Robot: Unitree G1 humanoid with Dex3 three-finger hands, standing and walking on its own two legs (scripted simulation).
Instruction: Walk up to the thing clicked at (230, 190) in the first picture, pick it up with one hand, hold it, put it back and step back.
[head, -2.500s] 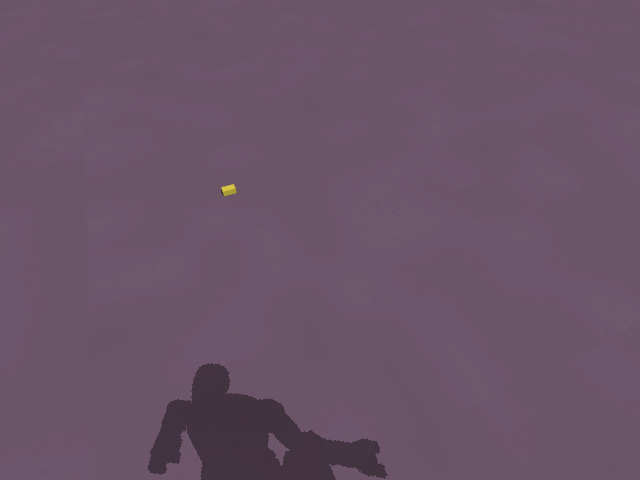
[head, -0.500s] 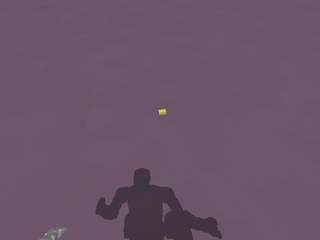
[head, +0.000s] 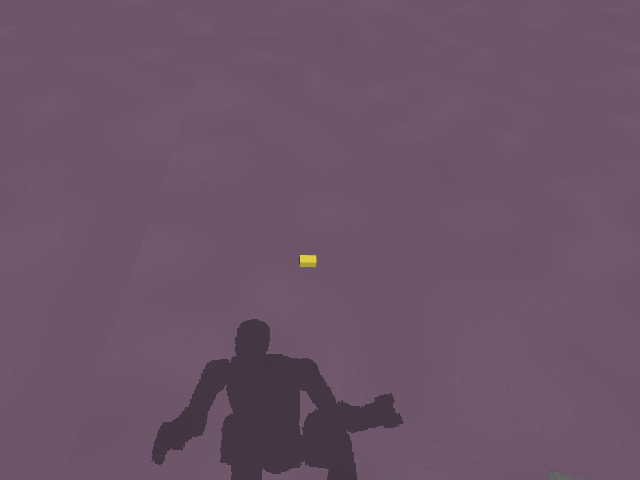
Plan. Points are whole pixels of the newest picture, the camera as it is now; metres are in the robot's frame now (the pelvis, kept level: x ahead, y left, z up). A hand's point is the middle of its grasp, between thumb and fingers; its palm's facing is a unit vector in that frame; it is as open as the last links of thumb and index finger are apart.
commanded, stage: walk up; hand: left
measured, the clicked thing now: (308, 261) +1.01 +0.03 -0.74
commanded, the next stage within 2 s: none
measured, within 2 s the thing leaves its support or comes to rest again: neither
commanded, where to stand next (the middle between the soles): +0.64 -0.23 m, yaw +5 degrees
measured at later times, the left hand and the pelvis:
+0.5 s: hand (215, 433) +0.22 +0.16 -0.12, palm faces +0.03 -0.93 -0.36, open 7.4 cm; pelvis +0.20 -0.12 +0.01, yaw +2 degrees
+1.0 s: hand (288, 292) +0.46 +0.07 -0.13, palm faces -0.01 -0.91 -0.40, open 7.4 cm; pelvis +0.38 -0.22 -0.02, yaw +2 degrees
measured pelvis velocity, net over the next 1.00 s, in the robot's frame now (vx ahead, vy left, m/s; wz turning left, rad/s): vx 0.38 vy -0.22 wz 0.04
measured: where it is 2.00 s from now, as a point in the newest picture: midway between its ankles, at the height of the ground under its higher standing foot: (398, 371)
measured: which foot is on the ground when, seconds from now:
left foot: down 0.00-0.22, up 0.24-0.58, down 0.60-0.96, up 0.98-1.00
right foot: up 0.00-0.20, down 0.22-0.60, up 0.62-0.92, down 0.94-1.00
